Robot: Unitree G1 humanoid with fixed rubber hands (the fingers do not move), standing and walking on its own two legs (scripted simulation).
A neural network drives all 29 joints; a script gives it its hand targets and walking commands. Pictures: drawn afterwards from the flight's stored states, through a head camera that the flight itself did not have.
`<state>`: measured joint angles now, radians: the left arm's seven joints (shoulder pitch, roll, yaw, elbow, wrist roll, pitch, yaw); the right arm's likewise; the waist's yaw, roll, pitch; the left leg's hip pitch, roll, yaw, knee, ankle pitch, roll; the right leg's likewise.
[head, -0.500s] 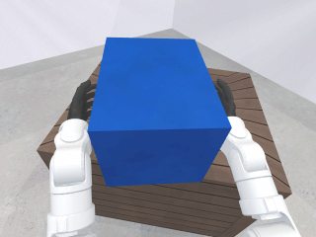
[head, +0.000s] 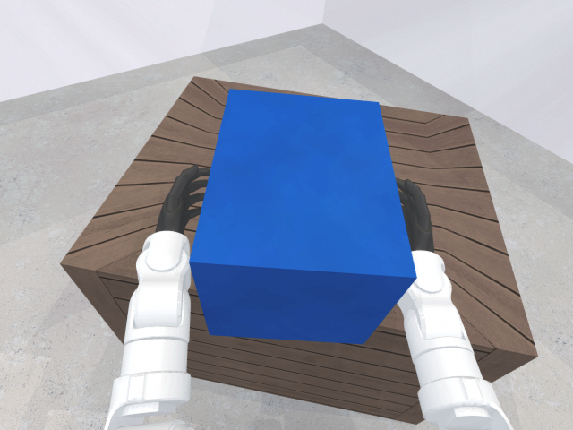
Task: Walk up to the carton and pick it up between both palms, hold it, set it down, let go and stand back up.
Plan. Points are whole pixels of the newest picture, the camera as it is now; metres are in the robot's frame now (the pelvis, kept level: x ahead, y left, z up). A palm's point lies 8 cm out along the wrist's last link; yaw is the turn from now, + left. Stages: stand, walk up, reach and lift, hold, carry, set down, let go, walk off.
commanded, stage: set down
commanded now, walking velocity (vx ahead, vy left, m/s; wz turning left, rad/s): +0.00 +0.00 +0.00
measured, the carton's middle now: (296, 216) +0.40 -0.02 +0.07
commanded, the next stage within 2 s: none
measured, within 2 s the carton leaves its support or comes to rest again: neither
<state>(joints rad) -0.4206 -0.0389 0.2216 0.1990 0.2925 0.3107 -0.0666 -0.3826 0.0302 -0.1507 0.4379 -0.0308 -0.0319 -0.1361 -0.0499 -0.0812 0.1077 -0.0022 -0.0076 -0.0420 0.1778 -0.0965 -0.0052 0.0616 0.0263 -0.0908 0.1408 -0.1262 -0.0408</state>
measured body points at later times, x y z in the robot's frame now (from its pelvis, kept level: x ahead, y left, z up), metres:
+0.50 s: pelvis +0.02 +0.01 +0.00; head +0.04 +0.03 +0.45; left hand +0.39 +0.16 +0.10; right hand +0.37 -0.16 +0.09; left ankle +0.01 +0.12 -0.75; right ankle -0.02 -0.09 -0.75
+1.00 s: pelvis +0.01 +0.00 +0.00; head +0.03 +0.02 +0.45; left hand +0.41 +0.17 +0.09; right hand +0.41 -0.15 +0.09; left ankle +0.01 +0.12 -0.75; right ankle -0.02 -0.09 -0.75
